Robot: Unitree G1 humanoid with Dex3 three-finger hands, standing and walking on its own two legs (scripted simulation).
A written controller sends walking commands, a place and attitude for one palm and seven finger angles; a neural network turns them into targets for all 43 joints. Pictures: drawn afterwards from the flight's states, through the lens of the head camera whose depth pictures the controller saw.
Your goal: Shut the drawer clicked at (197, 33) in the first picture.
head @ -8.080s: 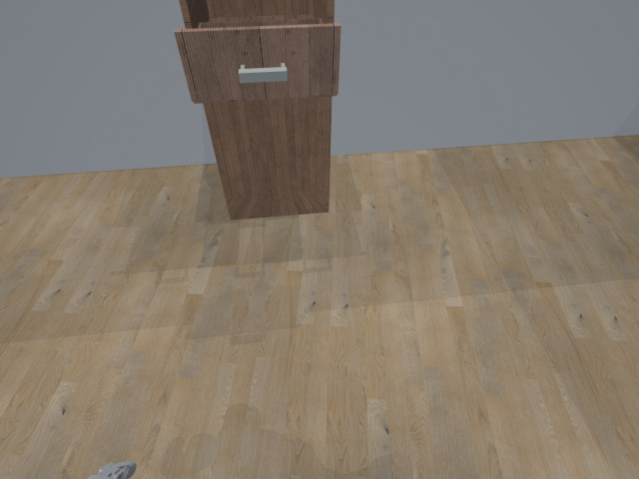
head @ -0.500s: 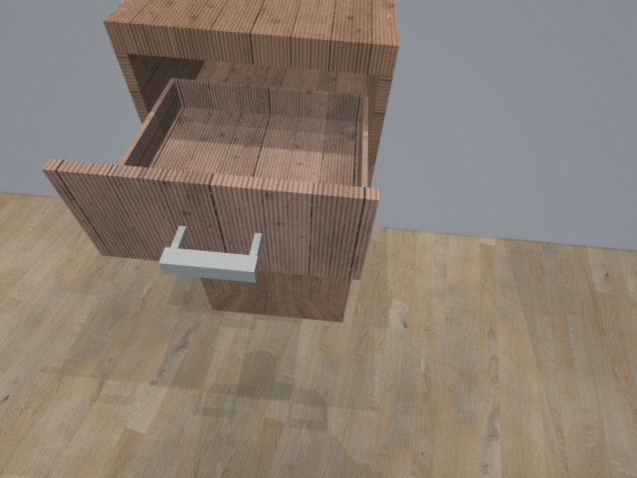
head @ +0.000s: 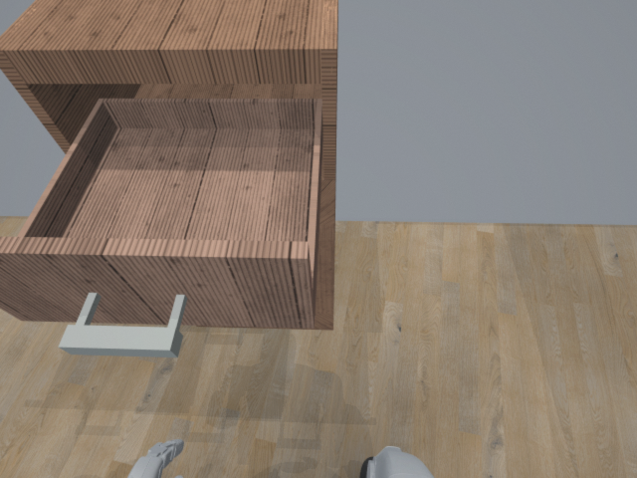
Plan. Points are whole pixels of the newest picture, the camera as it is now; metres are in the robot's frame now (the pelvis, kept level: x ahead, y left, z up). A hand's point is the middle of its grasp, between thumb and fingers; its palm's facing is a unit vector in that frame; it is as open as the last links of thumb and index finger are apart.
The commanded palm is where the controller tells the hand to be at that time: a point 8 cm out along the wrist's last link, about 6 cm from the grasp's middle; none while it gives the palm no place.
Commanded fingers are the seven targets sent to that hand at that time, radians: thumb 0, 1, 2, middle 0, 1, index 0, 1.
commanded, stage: come to a stop and stand still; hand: left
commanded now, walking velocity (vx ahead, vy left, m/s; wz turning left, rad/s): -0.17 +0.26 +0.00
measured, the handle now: (129, 321) +0.27 +0.23 +0.06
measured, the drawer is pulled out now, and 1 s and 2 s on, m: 0.28 0.28 0.28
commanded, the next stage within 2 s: look again from close up in 1.40 s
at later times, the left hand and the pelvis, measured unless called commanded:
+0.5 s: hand out of the picture -0.03 +0.23 -0.16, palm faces +0.07 -0.98 -0.20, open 7.4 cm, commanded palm none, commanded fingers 0.00 0.90 0.90 -0.20 -0.30 -0.20 -0.30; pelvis -0.07 +0.03 +0.02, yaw +0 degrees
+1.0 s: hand out of the picture -0.03 +0.16 -0.15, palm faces +0.02 -0.97 -0.24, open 7.2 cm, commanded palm none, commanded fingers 0.00 0.90 0.90 -0.20 -0.30 -0.20 -0.30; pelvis -0.08 -0.02 +0.02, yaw +2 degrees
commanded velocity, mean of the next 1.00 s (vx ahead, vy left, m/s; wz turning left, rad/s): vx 0.05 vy -0.01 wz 0.00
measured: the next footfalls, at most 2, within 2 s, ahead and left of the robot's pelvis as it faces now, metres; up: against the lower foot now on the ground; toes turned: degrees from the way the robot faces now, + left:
left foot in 0.40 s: -0.04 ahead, +0.07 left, +0.00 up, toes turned +3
right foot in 0.92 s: -0.07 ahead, -0.11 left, +0.00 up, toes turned -3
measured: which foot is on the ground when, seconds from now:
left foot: up 0.00-0.38, down 0.40-1.00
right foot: down 0.00-0.40, up 0.42-0.90, down 0.92-1.00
